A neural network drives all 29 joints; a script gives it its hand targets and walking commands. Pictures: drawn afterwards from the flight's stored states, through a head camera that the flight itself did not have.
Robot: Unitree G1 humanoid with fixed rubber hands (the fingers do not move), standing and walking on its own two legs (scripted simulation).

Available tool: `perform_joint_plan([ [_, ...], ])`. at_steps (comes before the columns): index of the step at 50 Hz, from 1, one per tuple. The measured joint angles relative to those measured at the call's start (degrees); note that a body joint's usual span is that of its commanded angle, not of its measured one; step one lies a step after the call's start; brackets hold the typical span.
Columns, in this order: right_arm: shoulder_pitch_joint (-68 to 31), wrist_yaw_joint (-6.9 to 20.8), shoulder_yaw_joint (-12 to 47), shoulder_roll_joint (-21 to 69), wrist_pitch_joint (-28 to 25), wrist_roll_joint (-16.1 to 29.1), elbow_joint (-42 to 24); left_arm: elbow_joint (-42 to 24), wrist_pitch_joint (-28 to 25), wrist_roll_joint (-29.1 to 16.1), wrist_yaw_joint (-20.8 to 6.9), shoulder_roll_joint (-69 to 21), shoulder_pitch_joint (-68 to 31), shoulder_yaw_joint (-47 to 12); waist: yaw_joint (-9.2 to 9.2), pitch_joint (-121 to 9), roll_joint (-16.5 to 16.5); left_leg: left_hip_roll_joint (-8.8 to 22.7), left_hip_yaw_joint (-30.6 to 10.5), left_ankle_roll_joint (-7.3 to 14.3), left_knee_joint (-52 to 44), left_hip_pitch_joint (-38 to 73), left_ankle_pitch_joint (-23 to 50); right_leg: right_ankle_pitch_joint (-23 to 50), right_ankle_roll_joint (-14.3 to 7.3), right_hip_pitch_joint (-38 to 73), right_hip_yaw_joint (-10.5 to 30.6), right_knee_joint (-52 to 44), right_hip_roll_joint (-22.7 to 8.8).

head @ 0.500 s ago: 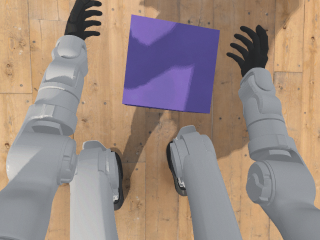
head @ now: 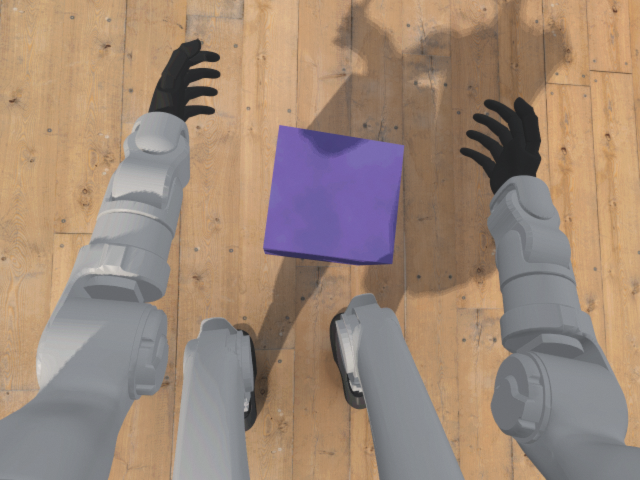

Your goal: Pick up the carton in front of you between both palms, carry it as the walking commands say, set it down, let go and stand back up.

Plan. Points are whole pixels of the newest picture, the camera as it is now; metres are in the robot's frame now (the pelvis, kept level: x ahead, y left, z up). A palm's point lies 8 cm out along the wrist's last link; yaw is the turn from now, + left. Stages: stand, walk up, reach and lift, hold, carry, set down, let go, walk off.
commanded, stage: set down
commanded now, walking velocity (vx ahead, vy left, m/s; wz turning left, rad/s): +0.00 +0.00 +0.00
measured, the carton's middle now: (325, 207) +0.45 -0.10 -0.41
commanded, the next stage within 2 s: let go in 0.26 s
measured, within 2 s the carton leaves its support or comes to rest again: neither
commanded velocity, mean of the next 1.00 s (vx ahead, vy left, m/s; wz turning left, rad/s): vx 0.00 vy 0.00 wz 0.00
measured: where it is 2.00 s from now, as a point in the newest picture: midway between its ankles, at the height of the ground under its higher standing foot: (298, 386)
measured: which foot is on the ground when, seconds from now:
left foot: down 0.00-1.00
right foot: down 0.00-1.00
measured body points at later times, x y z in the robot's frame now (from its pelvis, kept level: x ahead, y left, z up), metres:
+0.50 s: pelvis +0.04 +0.00 +0.13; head +0.28 +0.01 +0.51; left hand +0.49 +0.13 +0.02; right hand +0.40 -0.26 +0.04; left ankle +0.09 +0.11 -0.50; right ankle +0.09 -0.13 -0.50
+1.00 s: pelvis +0.11 -0.01 +0.23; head +0.18 +0.01 +0.68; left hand +0.34 +0.21 +0.14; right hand +0.29 -0.24 +0.16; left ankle +0.09 +0.11 -0.50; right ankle +0.09 -0.13 -0.50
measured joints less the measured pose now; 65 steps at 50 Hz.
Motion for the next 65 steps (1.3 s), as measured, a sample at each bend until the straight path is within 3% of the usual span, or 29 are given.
perform_joint_plan([
  [18, 7.14, 2.66, -0.03, 2.08, -1.51, -3.95, -0.85, 1.15, -1.05, 5.03, -0.92, -4.01, 6.88, 4.36, 0.19, -2.96, 0.20, 0.60, -0.12, 0.29, -21.70, 19.16, 5.22, 5.53, -0.53, 18.94, 0.29, -21.79, -0.37],
  [27, 22.19, 6.43, 7.06, 1.22, -2.71, -6.39, -5.30, -7.38, -3.74, 8.53, 3.45, -10.84, 23.98, 7.81, 1.96, -2.26, -1.62, 0.84, -0.18, 0.07, -33.82, 33.85, 7.96, 8.10, -1.37, 33.22, 0.43, -33.28, -0.66],
  [33, 32.76, 8.51, 12.27, -1.04, -4.30, -5.89, -8.27, -13.24, -6.15, 7.25, 4.68, -11.89, 38.72, 6.48, 2.67, 0.95, -3.34, 0.84, -0.54, -0.16, -42.24, 48.03, 9.50, 9.22, -1.95, 47.18, 0.17, -41.03, -1.03],
  [45, 53.46, 6.76, 19.59, -0.62, -7.96, -4.22, -14.10, -16.72, -11.78, 3.91, 1.12, -8.37, 58.98, 2.09, 4.03, 4.23, -5.16, 1.38, -0.62, -0.06, -56.95, 75.23, 11.37, 11.08, -2.31, 74.15, 0.27, -55.47, -1.18],
  [50, 58.90, 6.65, 21.13, -1.99, -7.20, -4.15, -15.15, -17.04, -11.84, 3.94, -0.34, -8.22, 64.62, 2.31, 5.62, 5.40, -4.83, 1.70, 0.58, 0.26, -62.24, 86.47, 11.71, 11.81, -2.07, 84.97, 1.52, -60.75, -1.12],
  [57, 62.05, 6.42, 21.25, -3.85, -4.94, -4.25, -14.47, -19.09, -10.14, 2.04, -3.80, -6.45, 71.66, 0.12, 8.50, 6.87, -3.20, 1.97, 1.74, 0.74, -68.02, 98.31, 12.41, 13.16, -1.86, 96.65, 2.71, -67.04, -1.13],
  [65, 61.31, 5.96, 20.68, -3.64, -0.87, -5.90, -14.91, -21.86, -6.27, 0.47, -6.39, -4.81, 75.16, -0.89, 10.26, 9.46, -1.70, 1.67, 1.83, 1.04, -69.27, 104.77, 12.08, 12.57, -1.76, 102.89, 2.78, -67.80, -1.48],
])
